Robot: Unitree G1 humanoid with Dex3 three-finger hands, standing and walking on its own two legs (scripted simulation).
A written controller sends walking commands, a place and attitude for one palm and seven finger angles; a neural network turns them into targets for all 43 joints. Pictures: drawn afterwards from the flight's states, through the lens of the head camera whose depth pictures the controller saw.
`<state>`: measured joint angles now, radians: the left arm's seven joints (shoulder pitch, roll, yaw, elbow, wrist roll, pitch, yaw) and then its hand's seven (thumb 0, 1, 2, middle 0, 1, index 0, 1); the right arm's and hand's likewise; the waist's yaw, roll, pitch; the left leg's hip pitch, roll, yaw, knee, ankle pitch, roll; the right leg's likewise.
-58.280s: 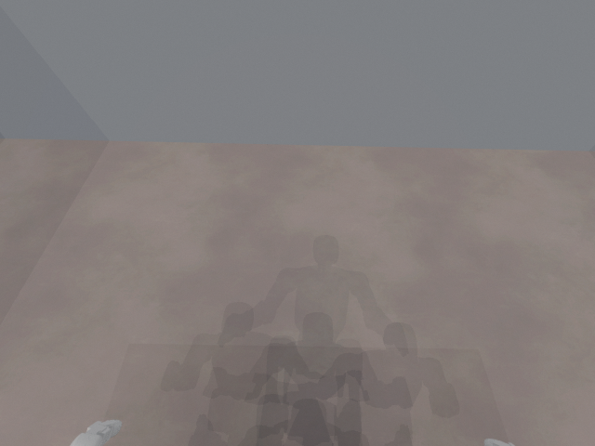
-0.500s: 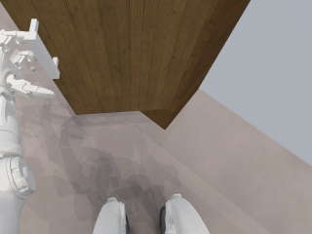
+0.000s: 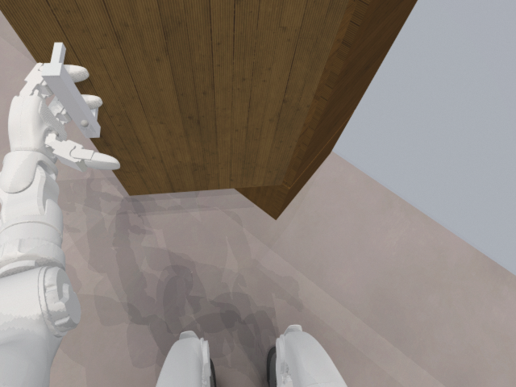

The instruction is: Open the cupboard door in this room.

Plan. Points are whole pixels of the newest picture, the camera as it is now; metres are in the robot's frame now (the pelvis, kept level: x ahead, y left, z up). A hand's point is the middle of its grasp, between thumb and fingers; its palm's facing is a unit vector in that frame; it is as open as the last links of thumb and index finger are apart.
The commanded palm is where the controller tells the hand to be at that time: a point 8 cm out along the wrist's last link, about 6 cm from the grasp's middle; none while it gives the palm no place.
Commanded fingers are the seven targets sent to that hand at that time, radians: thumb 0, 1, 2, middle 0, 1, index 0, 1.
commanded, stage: slide the fingers in behind the handle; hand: left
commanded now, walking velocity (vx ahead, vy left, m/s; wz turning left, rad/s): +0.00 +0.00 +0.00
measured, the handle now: (77, 94) +0.54 +0.25 +0.06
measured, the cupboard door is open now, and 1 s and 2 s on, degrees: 45 45 65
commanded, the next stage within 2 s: close the thumb around the handle in 0.56 s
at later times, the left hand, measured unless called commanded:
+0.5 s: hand (90, 124) +0.48 +0.22 +0.06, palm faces +0.06 -1.00 -0.02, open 14.0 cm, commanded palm +0.46 +0.26 +0.06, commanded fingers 0.00 -0.50 0.30 -0.30 -1.20 -0.30 -1.20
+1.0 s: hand (91, 121) +0.49 +0.22 +0.05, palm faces +0.05 -1.00 +0.00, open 10.7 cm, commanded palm +0.47 +0.26 +0.06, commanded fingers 0.00 0.51 0.73 -0.37 -1.31 -0.37 -1.31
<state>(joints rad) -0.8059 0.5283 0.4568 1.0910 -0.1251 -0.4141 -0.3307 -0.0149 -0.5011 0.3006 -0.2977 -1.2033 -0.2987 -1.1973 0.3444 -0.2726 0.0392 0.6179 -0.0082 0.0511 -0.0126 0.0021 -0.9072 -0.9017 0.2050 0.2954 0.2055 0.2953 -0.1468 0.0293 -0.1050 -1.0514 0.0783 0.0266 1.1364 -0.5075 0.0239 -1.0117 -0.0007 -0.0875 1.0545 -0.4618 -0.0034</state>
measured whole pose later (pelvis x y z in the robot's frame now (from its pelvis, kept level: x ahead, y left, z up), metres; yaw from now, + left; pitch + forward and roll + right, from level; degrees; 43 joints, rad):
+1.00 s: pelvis +0.00 +0.00 +0.00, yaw +0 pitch +25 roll -4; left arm -0.84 0.52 0.45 1.13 -0.11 -0.42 -0.29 -0.01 -0.01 0.51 -0.33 -1.26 -0.33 -1.25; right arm 0.35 -0.27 0.04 0.63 -0.01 0.04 -0.01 0.00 -0.91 -0.90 0.20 0.30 0.21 0.30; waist -0.16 0.03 -0.11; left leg -1.08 0.07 0.03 1.15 -0.51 0.03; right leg -1.04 0.00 -0.08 1.07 -0.46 0.00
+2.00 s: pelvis +0.02 +0.00 +0.02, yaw +0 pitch +19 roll -1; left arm -0.10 0.12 0.21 0.39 -0.20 -0.42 0.00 0.02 0.70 0.73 -0.35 -1.34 -0.37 -1.34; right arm 0.29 -0.24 -0.01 0.54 0.00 0.02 0.04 0.01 -0.91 -0.90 0.20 0.30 0.20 0.29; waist -0.05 0.03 -0.15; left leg -0.84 0.06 0.07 1.01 -0.50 0.02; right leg -0.84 -0.01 -0.04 0.98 -0.46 0.00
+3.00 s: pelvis +0.00 -0.04 +0.01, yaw +4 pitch +14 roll +1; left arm 0.20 -0.10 -0.17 0.13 0.07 -0.39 0.52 0.01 -0.06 0.49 -0.32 -1.25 -0.33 -1.25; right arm 0.20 -0.19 0.00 0.56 -0.07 -0.06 0.00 0.01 -0.91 -0.90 0.20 0.30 0.20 0.30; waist 0.01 0.04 -0.15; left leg -0.80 0.03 0.00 1.04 -0.48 -0.04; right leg -0.79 -0.04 -0.11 1.06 -0.51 -0.06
